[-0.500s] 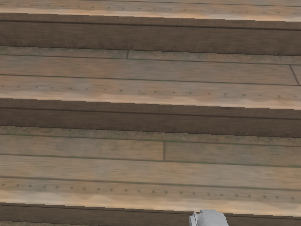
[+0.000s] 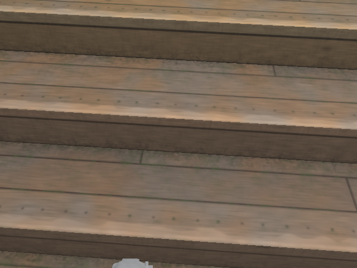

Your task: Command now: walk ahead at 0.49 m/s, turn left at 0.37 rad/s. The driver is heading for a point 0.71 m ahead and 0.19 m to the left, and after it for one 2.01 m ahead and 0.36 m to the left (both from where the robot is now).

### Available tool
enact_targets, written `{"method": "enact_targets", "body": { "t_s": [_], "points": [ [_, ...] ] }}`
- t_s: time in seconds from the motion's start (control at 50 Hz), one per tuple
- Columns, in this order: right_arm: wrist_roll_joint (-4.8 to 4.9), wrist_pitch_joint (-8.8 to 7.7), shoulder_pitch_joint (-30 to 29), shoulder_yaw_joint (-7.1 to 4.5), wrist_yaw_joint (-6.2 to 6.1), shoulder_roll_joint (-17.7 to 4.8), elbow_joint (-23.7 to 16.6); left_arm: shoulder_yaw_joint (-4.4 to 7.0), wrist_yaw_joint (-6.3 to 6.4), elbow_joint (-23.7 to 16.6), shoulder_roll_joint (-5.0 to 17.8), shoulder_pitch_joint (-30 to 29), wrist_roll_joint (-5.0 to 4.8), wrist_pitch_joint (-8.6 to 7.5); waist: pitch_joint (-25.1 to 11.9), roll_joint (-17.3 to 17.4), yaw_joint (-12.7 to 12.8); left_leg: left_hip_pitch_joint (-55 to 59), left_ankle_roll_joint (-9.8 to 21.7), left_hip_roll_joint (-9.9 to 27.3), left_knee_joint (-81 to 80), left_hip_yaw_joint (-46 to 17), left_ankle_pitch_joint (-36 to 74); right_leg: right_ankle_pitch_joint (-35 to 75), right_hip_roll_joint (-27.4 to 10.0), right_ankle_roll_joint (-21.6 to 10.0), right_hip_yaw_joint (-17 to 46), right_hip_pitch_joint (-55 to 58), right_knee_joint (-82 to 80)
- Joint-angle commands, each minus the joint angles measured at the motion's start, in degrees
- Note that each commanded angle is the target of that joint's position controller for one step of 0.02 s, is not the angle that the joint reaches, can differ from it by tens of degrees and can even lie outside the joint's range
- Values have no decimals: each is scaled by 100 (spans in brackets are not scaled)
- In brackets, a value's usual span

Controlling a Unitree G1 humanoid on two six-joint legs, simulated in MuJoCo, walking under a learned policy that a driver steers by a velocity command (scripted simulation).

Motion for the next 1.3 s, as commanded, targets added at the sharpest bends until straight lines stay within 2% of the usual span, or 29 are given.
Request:
{"method": "enact_targets", "body": {
  "t_s": [0.02,0.1,0.2,0.24,0.26,0.28,0.38,0.46,0.52,0.6,0.66,0.68,0.7,0.72,0.74,0.76,0.8,0.84,0.94,0.98,1.0,1.02,1.04,1.1,1.14,1.18,1.22,1.26,1.3],
  "points": [
    [33,-30,-902,266,-90,298,-598,-136,28,-31,-21,262,322,-135,709,-334,59,-1667,425,-25,808,-81,-582,1732,-1626,-862,1041,935,-1546],
    [-24,350,-2643,296,-120,184,-1395,-198,-266,-252,115,238,60,-134,703,-553,267,766,-101,437,-2874,1162,-382,2388,-1742,-835,267,-199,-2967],
    [79,384,-699,-11,-20,-268,-1113,176,-355,-274,1673,402,-279,-526,143,-1348,-741,3773,-410,-1033,-5464,1864,-802,10710,-2115,-660,-267,1564,-813],
    [80,367,1388,-249,-219,-867,-462,189,-475,-461,1283,644,124,-451,-1524,-291,-1043,7573,245,-494,-6567,-993,-241,7393,-1228,-275,371,-1203,1981],
    [-175,394,2491,-325,-251,-1186,-35,232,-632,-592,822,-6,-86,-298,-1398,644,-1261,7942,649,321,-8599,-3307,-1421,2025,-108,-86,1050,-2562,4487],
    [-264,250,2582,-541,-384,-1430,126,244,-637,-683,631,-204,-342,-234,-778,554,-1190,7219,430,611,-9204,-4161,-2012,2308,8,-190,2312,-3402,6720],
    [-249,-58,790,-26,-195,354,747,9,-196,-1485,130,-1349,-265,-153,-71,-545,420,5424,133,311,-8981,-2040,-51,2172,-88,-818,2243,-5390,8891],
    [-451,-248,1402,7,-270,198,881,-115,-126,-1768,86,-1971,-456,-52,297,204,323,4479,-64,-124,-9512,-960,-450,880,-339,-721,1356,-5666,9441],
    [-666,-265,2345,58,-230,-54,1175,-211,-21,-2388,201,-3147,-332,-86,316,-356,-35,4807,-218,-92,-9675,-1292,-1284,1082,-559,-644,1165,-6040,8329],
    [-6,-427,1801,109,-13,-416,389,-211,55,-3126,217,-4399,-302,173,652,576,13,2823,225,441,-11151,-1517,17,-630,-495,243,76,-2430,5553],
    [126,-578,1951,-222,-47,-1234,254,-26,50,-2978,649,-3474,-416,195,-64,674,392,6180,97,877,-9761,-1304,6424,-372,246,74,104,-2346,3573],
    [1,-597,1888,-326,14,-1233,191,153,130,-2779,1053,-2487,-432,43,-693,572,670,6324,-305,523,-8279,-1094,7360,647,-38,-314,984,-1197,3163],
    [-277,-622,2514,-172,40,-278,138,150,171,-2435,1152,-1212,-454,-31,-2457,-1193,714,4147,-537,-257,-6479,-1034,5049,919,-1265,-1564,3873,1703,2168],
    [-107,-477,2080,-157,63,-49,130,238,269,-2168,1449,-25,-147,-18,-2115,-2145,1340,2249,-834,-1125,-3783,-1280,-275,-718,-2390,-2107,6766,2336,5],
    [-3,-408,1304,-292,48,-271,38,272,315,-1966,1498,-20,-143,-186,-543,-1755,1385,1120,-770,-816,-1903,-1437,429,-3188,-2153,-1488,6803,1031,-389],
    [78,-371,1171,-349,-51,-357,112,302,253,-1888,1438,-870,-306,-264,353,-1239,850,1027,-747,-543,-1394,-1023,945,-3130,-2144,-1399,5867,-253,-299],
    [-84,-311,989,-220,-169,-38,52,89,194,-1399,82,-1320,-393,-179,206,100,283,1260,-484,-316,-1090,-646,861,-598,-2175,-1206,3902,-726,39],
    [-101,-179,657,-166,-179,147,-100,-61,311,-1349,-655,-1878,-514,-265,216,-101,-198,1422,-429,-1,-1739,-587,295,1026,-1865,-878,2759,-962,-164],
    [37,-237,-757,-115,5,-166,-804,81,174,-1249,5,-2251,-147,-263,-97,70,-256,2286,-819,266,-3989,266,461,2542,-1002,-533,593,-1239,-1068],
    [-157,-277,-183,-157,166,-274,-520,56,35,-1528,332,-2610,-281,-417,-31,-231,-569,4640,-1212,367,-4904,634,1155,3021,-751,-294,132,-2405,-1507],
    [110,-101,423,-95,-253,-139,-472,295,373,-1012,634,-936,-818,-576,689,-199,-493,4495,-1268,144,-6075,844,1199,3181,-1204,-421,584,-1523,-1741],
    [108,-32,363,-50,-437,-80,-312,299,475,-743,648,-400,-787,-623,885,-288,-202,4391,-1325,94,-6484,953,840,3424,-1221,-454,808,-863,-1747],
    [-195,-9,-894,-156,-115,-298,-743,196,43,-1168,610,-1707,-352,-638,426,-670,-182,4034,-1377,156,-6698,638,855,3950,-1185,-419,615,-335,-1009],
    [-156,15,-1101,-294,-211,-376,-1120,376,-105,-1218,794,-1308,-452,-558,91,-725,-155,4458,-1317,-181,-8144,905,698,5217,-1343,-730,946,701,-246],
    [8,-229,-696,-527,-599,-881,-1053,504,-86,-1279,854,-1020,-623,-450,-210,-720,-78,5741,-908,-260,-9257,1000,1861,5342,-1169,-537,1179,748,399],
    [-71,-329,479,-676,-875,-1409,-1119,196,30,-1555,-108,148,-566,-399,-2241,1175,-49,9517,1547,2361,-8848,-1370,6002,3,-247,495,762,-1749,2911],
    [-385,-294,783,-825,-1005,-1295,-909,475,-45,-1772,476,-1121,-498,-218,-755,672,-526,7768,855,2392,-9719,-1742,2101,-1393,-262,618,1530,-3411,6685],
    [-125,-222,-415,-529,-903,-346,-1266,575,70,-1617,387,-795,-428,-75,-189,155,73,5833,346,1803,-10209,-446,867,-356,-534,409,1645,-3045,6354],
    [-128,-159,-814,-452,-829,-318,-1385,406,-96,-1968,-44,-971,-384,-29,-542,314,373,5163,155,1392,-10162,309,1714,-345,-457,468,1239,-2368,7062]
  ]
}}
Keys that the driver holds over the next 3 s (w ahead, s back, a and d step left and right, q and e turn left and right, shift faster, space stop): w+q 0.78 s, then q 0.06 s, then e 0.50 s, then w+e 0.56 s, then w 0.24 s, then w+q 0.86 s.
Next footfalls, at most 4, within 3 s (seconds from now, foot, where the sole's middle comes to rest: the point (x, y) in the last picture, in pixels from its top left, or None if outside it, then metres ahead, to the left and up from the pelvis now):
0.20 left None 0.31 0.13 -0.60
0.66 right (186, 203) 0.62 0.00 -0.43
1.14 left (101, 183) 0.69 0.28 -0.43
1.50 right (187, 193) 0.66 -0.01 -0.43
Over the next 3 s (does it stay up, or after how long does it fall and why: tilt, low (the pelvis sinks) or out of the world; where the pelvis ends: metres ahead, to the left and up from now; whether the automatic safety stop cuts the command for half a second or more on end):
stays up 1.37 0.13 0.66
